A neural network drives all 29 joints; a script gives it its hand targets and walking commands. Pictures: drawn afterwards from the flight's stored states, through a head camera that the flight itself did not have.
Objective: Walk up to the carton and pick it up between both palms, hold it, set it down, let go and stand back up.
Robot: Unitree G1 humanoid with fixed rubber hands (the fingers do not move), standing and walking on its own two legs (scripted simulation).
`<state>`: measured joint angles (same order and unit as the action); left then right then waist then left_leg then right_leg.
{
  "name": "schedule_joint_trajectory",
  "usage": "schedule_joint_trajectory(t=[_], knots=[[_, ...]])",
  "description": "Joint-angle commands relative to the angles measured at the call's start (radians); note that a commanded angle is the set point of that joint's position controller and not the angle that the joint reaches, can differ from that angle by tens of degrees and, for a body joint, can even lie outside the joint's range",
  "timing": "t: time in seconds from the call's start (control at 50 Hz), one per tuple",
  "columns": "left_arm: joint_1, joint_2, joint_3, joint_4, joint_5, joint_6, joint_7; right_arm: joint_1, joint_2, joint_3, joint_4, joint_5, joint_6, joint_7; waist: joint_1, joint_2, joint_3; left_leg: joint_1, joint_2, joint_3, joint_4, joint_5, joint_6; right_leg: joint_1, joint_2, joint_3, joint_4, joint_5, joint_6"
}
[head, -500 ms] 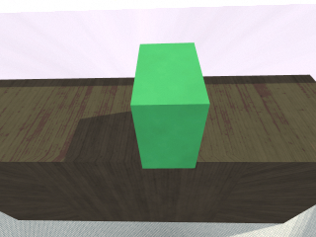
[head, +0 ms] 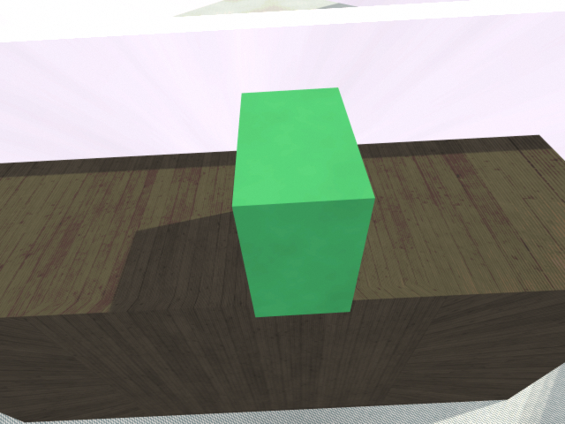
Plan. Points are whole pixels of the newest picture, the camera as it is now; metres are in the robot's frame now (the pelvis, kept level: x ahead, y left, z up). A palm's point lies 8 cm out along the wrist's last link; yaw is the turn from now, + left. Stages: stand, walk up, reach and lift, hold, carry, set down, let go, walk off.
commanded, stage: walk up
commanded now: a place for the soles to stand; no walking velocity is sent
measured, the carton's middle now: (296, 203) +0.46 +0.00 +0.07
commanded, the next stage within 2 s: reach and lift in 1.22 s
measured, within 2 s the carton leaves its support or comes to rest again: neither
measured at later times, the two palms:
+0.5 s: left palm out of the picture +0.06 +0.26 -0.14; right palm out of the picture -0.01 -0.23 -0.15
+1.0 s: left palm out of the picture +0.05 +0.25 -0.13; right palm out of the picture -0.04 -0.26 -0.15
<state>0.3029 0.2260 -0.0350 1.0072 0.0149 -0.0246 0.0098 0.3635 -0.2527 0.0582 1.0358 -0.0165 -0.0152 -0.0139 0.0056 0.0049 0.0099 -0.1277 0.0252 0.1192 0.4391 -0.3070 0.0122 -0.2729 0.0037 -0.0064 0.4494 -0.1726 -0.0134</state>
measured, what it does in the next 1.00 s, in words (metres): stands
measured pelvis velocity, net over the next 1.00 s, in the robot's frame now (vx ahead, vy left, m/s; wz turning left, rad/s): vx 0.01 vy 0.01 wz -0.15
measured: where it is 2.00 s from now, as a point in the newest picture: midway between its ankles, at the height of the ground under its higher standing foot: outside the picture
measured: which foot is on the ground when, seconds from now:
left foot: down 0.00-1.00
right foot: down 0.00-1.00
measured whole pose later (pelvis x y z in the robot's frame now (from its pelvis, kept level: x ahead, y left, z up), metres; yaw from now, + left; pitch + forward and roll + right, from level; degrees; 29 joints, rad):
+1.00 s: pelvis +0.01 +0.01 -0.01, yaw -8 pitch +0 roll +1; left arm 0.32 0.23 -0.03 0.98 0.02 -0.02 0.05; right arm 0.32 -0.30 0.04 1.01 -0.02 0.04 -0.01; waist 0.00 0.02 0.04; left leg -0.11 0.05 0.26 0.48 -0.37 0.02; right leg -0.34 0.05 0.13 0.56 -0.21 -0.01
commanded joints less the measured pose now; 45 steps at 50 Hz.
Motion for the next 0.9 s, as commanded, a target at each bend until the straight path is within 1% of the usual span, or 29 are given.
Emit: schedule_joint_trajectory(t=[0.0, 0.02, 0.04, 0.08, 0.12, 0.16, 0.18, 0.22, 0.26, 0.28, 0.34, 0.36, 0.42, 0.44, 0.46, 0.54, 0.58, 0.6, 0.66, 0.68, 0.74, 0.76, 0.78, 0.82, 0.84, 0.86, 0.88], knots=[[0.029, 0.096, 0.014, -0.04, 0.003, -0.018, 0.01, 0.04, -0.105, -0.018, -0.017, 0.001, -0.007, -0.004, 0.002, 0.0, 0.037, -0.051, 0.111, -0.103, -0.108, 0.102, 0.043, 0.025, -0.088, 0.112, -0.022, 0.091, -0.059], [0.03, 0.098, 0.014, -0.038, 0.004, -0.017, 0.012, 0.045, -0.102, -0.019, -0.015, 0.002, -0.007, -0.005, -0.002, 0.003, 0.044, -0.042, 0.113, -0.099, -0.097, 0.142, 0.042, 0.013, -0.086, 0.108, -0.012, 0.118, -0.058], [0.04, 0.092, 0.011, -0.035, 0.005, -0.016, 0.015, 0.05, -0.106, -0.019, -0.014, 0.001, -0.004, -0.005, 0.0, 0.017, 0.025, -0.026, 0.113, -0.095, -0.089, 0.173, 0.042, 0.016, -0.087, 0.103, 0.001, 0.131, -0.057], [0.038, 0.093, 0.011, -0.038, 0.006, -0.015, 0.019, 0.048, -0.105, -0.021, -0.013, 0.002, 0.001, -0.006, -0.005, 0.026, 0.026, -0.017, 0.116, -0.081, -0.068, 0.252, 0.035, 0.014, -0.085, 0.092, 0.027, 0.2, -0.059], [0.037, 0.09, 0.009, -0.041, 0.008, -0.013, 0.024, 0.057, -0.107, -0.021, -0.012, 0.0, 0.006, -0.007, -0.01, 0.033, 0.015, -0.001, 0.117, -0.074, -0.057, 0.292, 0.033, 0.011, -0.084, 0.086, 0.046, 0.21, -0.055], [0.035, 0.09, 0.008, -0.04, 0.008, -0.009, 0.028, 0.048, -0.114, -0.024, -0.016, 0.001, 0.011, -0.007, -0.008, 0.026, 0.028, -0.007, 0.117, -0.069, -0.052, 0.298, 0.032, 0.005, -0.08, 0.082, 0.058, 0.208, -0.051], [0.029, 0.093, 0.006, -0.039, 0.008, -0.007, 0.03, 0.049, -0.111, -0.024, -0.016, 0.002, 0.013, -0.009, -0.015, 0.021, 0.021, 0.01, 0.119, -0.066, -0.047, 0.309, 0.032, -0.008, -0.078, 0.085, 0.063, 0.218, -0.051], [0.031, 0.092, 0.006, -0.042, 0.008, -0.004, 0.032, 0.047, -0.11, -0.025, -0.02, -0.001, 0.018, -0.009, -0.011, 0.032, 0.029, 0.007, 0.126, -0.063, -0.049, 0.32, 0.026, -0.013, -0.077, 0.078, 0.072, 0.208, -0.047], [0.018, 0.096, 0.006, -0.043, 0.01, -0.002, 0.035, 0.046, -0.116, -0.028, -0.023, 0.0, 0.021, -0.011, -0.016, 0.015, 0.026, 0.01, 0.129, -0.058, -0.048, 0.33, 0.024, -0.012, -0.074, 0.078, 0.082, 0.224, -0.046], [0.019, 0.094, 0.004, -0.045, 0.009, -0.002, 0.034, 0.04, -0.11, -0.027, -0.023, -0.001, 0.022, -0.011, -0.011, 0.016, 0.023, 0.016, 0.125, -0.055, -0.049, 0.319, 0.029, -0.017, -0.075, 0.088, 0.084, 0.218, -0.048], [0.012, 0.092, 0.003, -0.043, 0.009, 0.001, 0.036, 0.041, -0.112, -0.029, -0.023, -0.002, 0.029, -0.009, -0.013, 0.023, 0.049, -0.004, 0.127, -0.048, -0.058, 0.271, 0.027, -0.024, -0.07, 0.088, 0.089, 0.189, -0.047], [0.008, 0.096, 0.004, -0.043, 0.01, 0.0, 0.036, 0.038, -0.117, -0.03, -0.028, -0.003, 0.031, -0.008, -0.013, 0.007, 0.053, -0.004, 0.126, -0.041, -0.06, 0.251, 0.029, -0.028, -0.069, 0.096, 0.088, 0.191, -0.048], [0.014, 0.101, 0.005, -0.04, 0.009, 0.003, 0.038, 0.03, -0.117, -0.031, -0.033, -0.003, 0.034, -0.007, -0.011, -0.001, 0.052, -0.012, 0.128, -0.039, -0.069, 0.195, 0.031, -0.028, -0.067, 0.099, 0.087, 0.182, -0.046], [0.014, 0.104, 0.004, -0.04, 0.008, 0.002, 0.038, 0.025, -0.121, -0.031, -0.035, -0.003, 0.034, -0.006, -0.006, -0.008, 0.048, -0.012, 0.125, -0.035, -0.069, 0.182, 0.037, -0.022, -0.066, 0.107, 0.085, 0.181, -0.05], [0.02, 0.109, 0.005, -0.039, 0.009, 0.002, 0.038, 0.028, -0.123, -0.033, -0.036, -0.005, 0.036, -0.004, -0.002, -0.013, 0.056, -0.018, 0.121, -0.028, -0.068, 0.155, 0.041, -0.025, -0.067, 0.115, 0.081, 0.176, -0.052], [0.02, 0.114, 0.006, -0.04, 0.008, 0.002, 0.04, 0.023, -0.12, -0.033, -0.041, -0.007, 0.044, -0.002, -0.006, -0.019, 0.064, -0.009, 0.121, -0.021, -0.085, 0.034, 0.05, -0.055, -0.062, 0.147, 0.063, 0.124, -0.053], [0.024, 0.116, 0.007, -0.041, 0.007, 0.002, 0.04, 0.031, -0.125, -0.033, -0.04, -0.007, 0.046, -0.002, -0.007, -0.012, 0.075, -0.002, 0.116, -0.011, -0.086, 0.012, 0.052, -0.07, -0.062, 0.166, 0.052, 0.115, -0.055], [0.024, 0.118, 0.008, -0.041, 0.007, 0.001, 0.039, 0.03, -0.121, -0.032, -0.039, -0.006, 0.048, -0.003, -0.006, -0.028, 0.07, 0.004, 0.118, -0.011, -0.088, 0.005, 0.053, -0.073, -0.059, 0.173, 0.051, 0.111, -0.056], [0.029, 0.122, 0.011, -0.039, 0.007, 0.001, 0.04, 0.025, -0.125, -0.033, -0.043, -0.007, 0.049, -0.002, -0.008, -0.024, 0.073, 0.006, 0.118, -0.004, -0.091, -0.031, 0.056, -0.087, -0.053, 0.195, 0.046, 0.098, -0.059], [0.038, 0.124, 0.015, -0.041, 0.006, 0.001, 0.039, 0.026, -0.127, -0.033, -0.044, -0.007, 0.05, -0.003, -0.003, -0.02, 0.08, 0.01, 0.118, -0.001, -0.093, -0.031, 0.055, -0.092, -0.053, 0.196, 0.045, 0.103, -0.058], [0.051, 0.126, 0.018, -0.043, 0.004, 0.0, 0.042, 0.026, -0.132, -0.034, -0.043, -0.006, 0.052, -0.002, -0.003, -0.029, 0.065, 0.014, 0.118, 0.009, -0.085, -0.056, 0.057, -0.092, -0.046, 0.206, 0.046, 0.093, -0.058], [0.059, 0.128, 0.021, -0.044, 0.005, -0.001, 0.042, 0.023, -0.14, -0.037, -0.044, -0.007, 0.054, 0.0, 0.0, -0.034, 0.053, 0.021, 0.113, 0.015, -0.073, -0.062, 0.056, -0.09, -0.049, 0.223, 0.038, 0.087, -0.058], [0.059, 0.137, 0.025, -0.047, 0.005, -0.001, 0.044, 0.023, -0.137, -0.037, -0.043, -0.009, 0.055, -0.001, 0.001, -0.054, 0.06, 0.017, 0.11, 0.018, -0.06, -0.073, 0.055, -0.097, -0.054, 0.24, 0.029, 0.091, -0.062], [0.071, 0.136, 0.026, -0.048, 0.005, 0.0, 0.044, 0.034, -0.129, -0.033, -0.041, -0.007, 0.057, -0.002, -0.005, -0.053, 0.053, 0.038, 0.1, 0.017, -0.043, -0.089, 0.05, -0.117, -0.065, 0.274, 0.007, 0.082, -0.071], [0.075, 0.138, 0.028, -0.046, 0.005, 0.001, 0.045, 0.04, -0.129, -0.034, -0.037, -0.006, 0.06, -0.002, -0.007, -0.064, 0.058, 0.044, 0.094, 0.018, -0.03, -0.094, 0.049, -0.126, -0.071, 0.298, -0.009, 0.066, -0.074], [0.079, 0.14, 0.028, -0.046, 0.004, 0.002, 0.045, 0.047, -0.134, -0.036, -0.037, -0.007, 0.06, -0.001, -0.005, -0.062, 0.058, 0.044, 0.085, 0.018, -0.026, -0.107, 0.045, -0.131, -0.078, 0.331, -0.03, 0.046, -0.078], [0.079, 0.147, 0.029, -0.047, 0.004, 0.002, 0.046, 0.049, -0.125, -0.033, -0.036, -0.005, 0.06, 0.0, -0.013, -0.077, 0.056, 0.056, 0.083, 0.014, -0.021, -0.107, 0.042, -0.142, -0.082, 0.343, -0.039, 0.052, -0.083]])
